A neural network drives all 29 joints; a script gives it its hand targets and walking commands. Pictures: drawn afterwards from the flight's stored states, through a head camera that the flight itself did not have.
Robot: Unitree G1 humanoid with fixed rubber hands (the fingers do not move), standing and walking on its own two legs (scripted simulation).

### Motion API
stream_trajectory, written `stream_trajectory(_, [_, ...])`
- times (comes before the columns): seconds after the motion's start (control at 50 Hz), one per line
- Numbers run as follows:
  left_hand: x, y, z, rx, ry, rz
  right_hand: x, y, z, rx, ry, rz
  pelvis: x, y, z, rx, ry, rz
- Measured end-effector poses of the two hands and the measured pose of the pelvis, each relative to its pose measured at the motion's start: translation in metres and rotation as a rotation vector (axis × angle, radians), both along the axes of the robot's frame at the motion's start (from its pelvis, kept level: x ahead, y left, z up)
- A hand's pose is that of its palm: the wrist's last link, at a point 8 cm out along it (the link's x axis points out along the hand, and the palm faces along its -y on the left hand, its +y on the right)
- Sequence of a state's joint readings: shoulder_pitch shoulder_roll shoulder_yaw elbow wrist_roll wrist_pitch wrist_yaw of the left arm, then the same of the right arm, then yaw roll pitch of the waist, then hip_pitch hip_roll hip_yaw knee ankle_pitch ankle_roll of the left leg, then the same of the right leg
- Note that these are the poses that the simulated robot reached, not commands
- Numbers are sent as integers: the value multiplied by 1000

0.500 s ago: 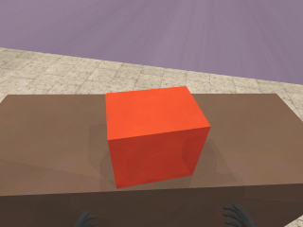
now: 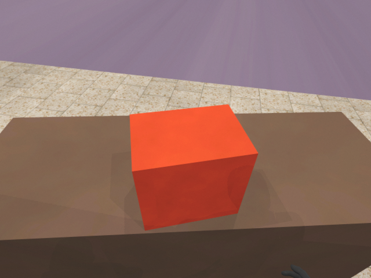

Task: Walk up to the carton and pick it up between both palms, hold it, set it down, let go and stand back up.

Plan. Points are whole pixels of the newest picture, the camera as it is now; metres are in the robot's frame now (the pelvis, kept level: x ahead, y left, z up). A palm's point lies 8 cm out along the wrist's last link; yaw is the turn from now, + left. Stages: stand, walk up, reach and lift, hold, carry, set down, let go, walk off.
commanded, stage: stand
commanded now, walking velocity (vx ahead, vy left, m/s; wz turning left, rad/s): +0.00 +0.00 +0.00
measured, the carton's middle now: (186, 166) +0.43 +0.01 +0.00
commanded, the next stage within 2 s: none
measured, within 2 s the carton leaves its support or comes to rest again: neither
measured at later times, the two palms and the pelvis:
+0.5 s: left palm out of the picture +0.08 +0.25 -0.11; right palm out of the picture +0.08 -0.25 -0.10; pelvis -0.03 +0.00 +0.00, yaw +0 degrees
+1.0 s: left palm out of the picture +0.07 +0.25 -0.12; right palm out of the picture +0.06 -0.25 -0.10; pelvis -0.03 +0.00 +0.00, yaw +0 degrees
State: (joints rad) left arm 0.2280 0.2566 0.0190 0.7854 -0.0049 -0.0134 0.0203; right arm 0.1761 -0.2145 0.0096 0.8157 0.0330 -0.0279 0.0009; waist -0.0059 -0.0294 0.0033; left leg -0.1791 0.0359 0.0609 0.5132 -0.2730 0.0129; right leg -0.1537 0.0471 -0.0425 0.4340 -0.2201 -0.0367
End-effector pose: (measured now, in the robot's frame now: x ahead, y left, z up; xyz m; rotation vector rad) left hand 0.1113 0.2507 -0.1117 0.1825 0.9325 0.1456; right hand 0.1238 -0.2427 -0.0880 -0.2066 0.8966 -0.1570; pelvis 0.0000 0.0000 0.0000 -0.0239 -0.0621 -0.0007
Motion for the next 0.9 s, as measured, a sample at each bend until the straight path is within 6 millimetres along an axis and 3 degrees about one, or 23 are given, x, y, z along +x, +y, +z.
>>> stream_trajectory(0.6, [-39, 2, 0, 7, 17, 2, -55, -7, -11, 6, 46, -22, -31, -1, -1, 1, -43, -1])
stream_trajectory(0.9, [-44, 3, -4, 8, 60, 0, -62, -9, -16, 1, 90, -25, -30, -1, -1, 1, -41, 0])
